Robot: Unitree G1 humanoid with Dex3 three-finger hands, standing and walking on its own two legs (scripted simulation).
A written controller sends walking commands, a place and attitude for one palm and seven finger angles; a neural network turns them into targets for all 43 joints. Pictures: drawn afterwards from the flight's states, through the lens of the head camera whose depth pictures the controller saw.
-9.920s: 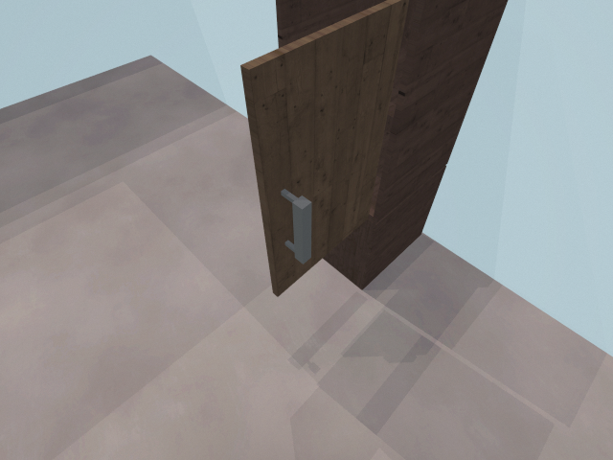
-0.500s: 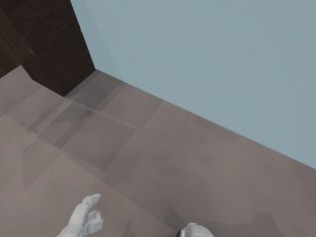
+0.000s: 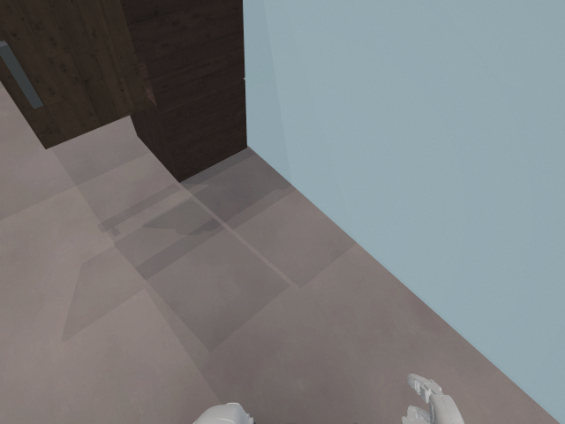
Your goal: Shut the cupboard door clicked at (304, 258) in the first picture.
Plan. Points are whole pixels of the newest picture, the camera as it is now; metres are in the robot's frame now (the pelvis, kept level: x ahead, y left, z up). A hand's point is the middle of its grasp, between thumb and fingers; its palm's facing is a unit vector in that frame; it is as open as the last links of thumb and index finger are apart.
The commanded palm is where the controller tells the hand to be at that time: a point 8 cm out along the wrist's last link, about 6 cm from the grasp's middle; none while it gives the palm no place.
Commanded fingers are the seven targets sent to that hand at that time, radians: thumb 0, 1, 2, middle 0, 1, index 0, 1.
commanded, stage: walk to a spot facing it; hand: left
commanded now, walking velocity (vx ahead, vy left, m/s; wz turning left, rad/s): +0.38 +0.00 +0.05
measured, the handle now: (17, 73) +0.84 +0.79 -0.07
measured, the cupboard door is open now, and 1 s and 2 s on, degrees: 92 92 92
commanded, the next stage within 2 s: turn to face it in 0.84 s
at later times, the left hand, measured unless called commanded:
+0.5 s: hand (235, 269) +0.39 +0.13 -0.14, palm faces -0.05 -0.97 -0.23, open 7.3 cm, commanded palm none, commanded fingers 0.00 0.90 0.90 -0.20 -0.30 -0.20 -0.30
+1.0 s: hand (222, 322) +0.30 +0.14 -0.18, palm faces +0.33 -0.93 -0.16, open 7.3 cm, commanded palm none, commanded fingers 0.00 0.90 0.90 -0.20 -0.30 -0.20 -0.30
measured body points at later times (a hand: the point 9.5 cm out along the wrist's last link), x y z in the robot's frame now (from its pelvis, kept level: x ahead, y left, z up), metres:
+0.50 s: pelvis +0.22 -0.05 +0.00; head +0.27 -0.07 +0.45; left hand +0.39 +0.18 -0.12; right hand +0.10 -0.26 -0.14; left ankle +0.07 +0.07 -0.69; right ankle +0.29 -0.14 -0.72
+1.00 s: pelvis +0.42 +0.00 -0.01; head +0.45 +0.02 +0.44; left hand +0.28 +0.19 -0.16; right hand +0.65 -0.21 -0.12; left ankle +0.50 +0.08 -0.73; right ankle +0.30 -0.14 -0.69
